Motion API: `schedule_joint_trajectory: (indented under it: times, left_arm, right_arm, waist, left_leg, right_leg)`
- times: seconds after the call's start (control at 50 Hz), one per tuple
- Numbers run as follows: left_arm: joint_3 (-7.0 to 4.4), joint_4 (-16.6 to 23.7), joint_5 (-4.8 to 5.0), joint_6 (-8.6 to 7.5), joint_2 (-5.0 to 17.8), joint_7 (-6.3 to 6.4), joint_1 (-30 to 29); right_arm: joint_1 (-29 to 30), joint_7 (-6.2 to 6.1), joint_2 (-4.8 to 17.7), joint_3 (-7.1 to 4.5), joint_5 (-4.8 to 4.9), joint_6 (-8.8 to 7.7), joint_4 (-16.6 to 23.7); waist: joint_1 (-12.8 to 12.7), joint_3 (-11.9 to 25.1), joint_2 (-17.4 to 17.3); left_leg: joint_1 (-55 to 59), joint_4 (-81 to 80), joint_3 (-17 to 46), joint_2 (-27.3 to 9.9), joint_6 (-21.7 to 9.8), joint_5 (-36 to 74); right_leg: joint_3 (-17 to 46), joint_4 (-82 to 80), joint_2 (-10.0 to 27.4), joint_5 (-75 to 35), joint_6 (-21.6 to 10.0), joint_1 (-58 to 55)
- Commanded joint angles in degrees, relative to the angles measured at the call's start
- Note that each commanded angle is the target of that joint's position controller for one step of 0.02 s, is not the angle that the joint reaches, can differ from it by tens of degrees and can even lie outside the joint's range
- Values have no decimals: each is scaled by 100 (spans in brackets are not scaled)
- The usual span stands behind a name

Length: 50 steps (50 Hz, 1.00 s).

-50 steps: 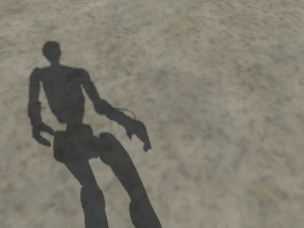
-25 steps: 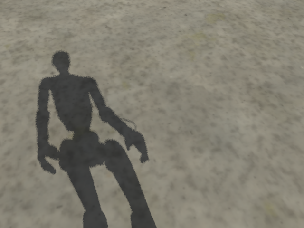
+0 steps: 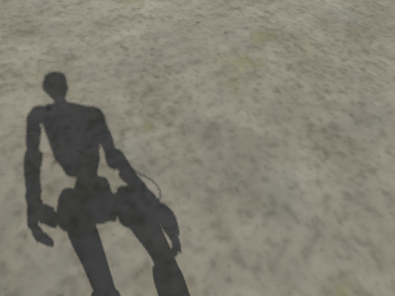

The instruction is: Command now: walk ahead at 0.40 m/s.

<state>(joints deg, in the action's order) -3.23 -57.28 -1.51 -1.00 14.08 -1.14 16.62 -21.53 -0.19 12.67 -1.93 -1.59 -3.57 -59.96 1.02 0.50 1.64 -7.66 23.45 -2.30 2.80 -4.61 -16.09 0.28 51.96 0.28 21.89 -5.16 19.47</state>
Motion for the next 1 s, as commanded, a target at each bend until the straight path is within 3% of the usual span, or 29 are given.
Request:
schedule_joint_trajectory:
  times: [0.02,0.1,0.18,0.24,0.28,0.3,0.32,0.34,0.36,0.38,0.4,0.42,0.44,0.48,0.5,0.54,0.6,0.68,0.78,0.84,0.88,0.9,0.92,0.94,0.96,0.98,1.0]
  left_arm:
    - [-60,455,-67,-218,412,-131,-599]
    - [-10,610,-76,-123,224,-153,-1074]
    - [101,1021,-19,-104,73,-139,-2049]
    - [134,1189,30,-107,94,-111,-2325]
    - [94,1175,37,-132,208,-52,-2060]
    - [45,1065,34,-156,301,-8,-1659]
    - [-29,846,43,-196,429,39,-957]
    - [-112,516,23,-245,545,94,15]
    - [-235,312,-111,-280,930,162,930]
    - [-328,302,-213,-273,1411,138,1089]
    - [-316,306,48,-220,1203,73,683]
    - [-218,422,106,-237,833,64,-25]
    - [-129,453,95,-300,466,36,-314]
    - [-13,284,65,-402,122,69,-301]
    - [11,192,55,-451,78,77,-146]
    - [-3,55,58,-531,202,92,171]
    - [-7,-32,41,-560,313,113,509]
    - [60,-83,64,-579,228,148,787]
    - [85,-275,38,-553,282,267,1298]
    - [51,-284,19,-486,464,361,1214]
    - [-1,-234,-13,-399,636,383,1076]
    - [-17,-162,11,-363,693,362,973]
    - [4,63,46,-385,618,318,820]
    - [47,441,183,-449,156,172,950]
    - [-23,601,91,-513,597,151,269]
    - [-2,788,136,-606,527,120,-105]
    - [-10,753,141,-635,512,128,-65]
  right_arm:
    - [-204,-38,648,-78,54,-165,149]
    - [-847,-63,451,5,81,-241,-145]
    - [-982,-82,433,48,50,-218,-217]
    - [-1038,-100,524,36,42,-221,-287]
    - [-866,-108,595,20,49,-231,-290]
    - [-770,-117,664,0,54,-234,-282]
    - [-696,-122,737,-27,48,-215,-278]
    - [-584,-114,779,-43,67,-189,-249]
    - [-647,-86,600,5,84,-184,-133]
    - [-1336,-12,-144,106,213,-162,-56]
    - [-995,-9,452,-49,91,-153,-73]
    - [-437,7,543,-98,64,-163,127]
    - [-106,26,471,-86,46,-196,203]
    - [-106,77,270,-78,-54,-89,201]
    - [-159,110,164,-71,-65,-25,183]
    - [-30,145,91,-72,-69,71,238]
    - [743,185,144,-75,-37,158,503]
    - [1643,237,75,-15,32,114,828]
    - [2414,262,31,54,21,91,1150]
    - [2124,232,162,-18,-11,79,1144]
    - [1205,195,366,-142,-25,57,898]
    - [421,175,554,-252,-76,23,670]
    - [-376,106,1019,-426,-163,27,541]
    - [-248,66,1463,-559,-63,131,678]
    - [-186,62,1341,-530,55,199,640]
    - [202,25,1142,-480,91,194,677]
    - [473,25,819,-409,82,167,682]
  waist:
    - [-48,-795,-506]
    - [51,-642,-583]
    - [213,-831,-668]
    - [222,-881,-784]
    - [2,-752,-764]
    - [-196,-522,-769]
    - [-497,-142,-735]
    - [-908,344,-606]
    - [-1158,934,-189]
    - [-669,1522,1092]
    - [-656,1274,457]
    - [-370,315,242]
    - [-288,-88,-90]
    - [36,-279,-2]
    - [97,-249,34]
    - [153,-301,30]
    - [21,-576,48]
    - [-172,-698,94]
    - [-404,-758,126]
    - [-174,-482,303]
    - [219,38,464]
    - [583,418,405]
    - [947,954,-69]
    - [530,1478,-1681]
    - [613,1167,-435]
    - [440,507,-280]
    - [141,18,152]
  left_leg:
    - [896,-1927,2176,-1613,-580,-775]
    - [1184,-1667,1285,-1378,-607,1607]
    - [893,-1628,850,-1234,-629,2613]
    - [923,-1578,733,-1341,-625,3204]
    - [1058,-1213,596,-1435,-535,4360]
    - [1156,-731,509,-1444,-455,5253]
    - [1227,91,425,-1403,-376,5844]
    - [875,1231,273,-1228,-274,5547]
    - [-218,2835,136,-949,-216,3663]
    - [-2163,5035,13,144,13,-1063]
    - [-2660,5563,703,32,-117,-1028]
    - [-2897,5448,630,-329,-158,-415]
    - [-2715,5135,589,-525,-162,-37]
    - [-2145,4622,574,-752,-81,141]
    - [-2001,4475,532,-762,-35,141]
    - [-2173,4239,419,-782,43,227]
    - [-2847,3701,381,-839,121,838]
    - [-2927,2383,151,-670,139,1686]
    - [-2831,1288,-374,-462,-46,1691]
    - [-2281,1070,-667,-68,-340,911]
    - [-1304,887,-761,279,-639,423]
    - [-239,440,-569,303,-849,570]
    - [1122,278,768,-697,-1238,73]
    - [2817,-345,4126,-2341,-2293,313]
    - [2650,-665,4049,-2179,-2190,395]
    - [1922,-818,3274,-2069,-1940,669]
    - [1075,-984,2774,-1833,-1668,1378]
  right_leg:
    - [84,598,402,-756,52,2160]
    - [-282,477,367,-1140,330,2374]
    - [-601,-683,222,-1498,413,2106]
    - [-728,-1466,86,-1639,223,1563]
    - [-763,-1758,-68,-1569,-14,973]
    - [-779,-1822,-216,-1437,-128,473]
    - [-769,-1965,-368,-1347,-244,-221]
    - [-740,-2340,-379,-1553,-363,-1383]
    - [399,-2457,658,-598,-580,-2754]
    - [3445,-3117,2355,43,-1348,-3964]
    - [4157,-3824,2197,663,-1403,-3430]
    - [3126,-3919,2040,705,-1225,-2538]
    - [2451,-4107,1784,-10,-1093,-1791]
    - [1503,-4251,1330,-1139,-799,-1000]
    - [1254,-4277,1260,-1528,-769,-892]
    - [872,-4356,1196,-2030,-768,-883]
    - [380,-4597,1119,-2094,-616,-1017]
    - [-295,-4597,939,-2912,-301,-1272]
    - [-743,-4329,1166,-4071,-213,-2234]
    - [-1005,-3413,1315,-6285,-139,-2789]
    - [-1129,-1970,1378,-7131,-135,-2809]
    - [-1218,-803,1337,-6469,-77,-2296]
    - [-1282,982,1168,-4535,40,-1029]
    - [-962,3296,-317,747,408,1567]
    - [106,3449,-66,441,288,2402]
    - [232,2999,263,-107,258,2507]
    - [192,2396,449,-346,283,2152]
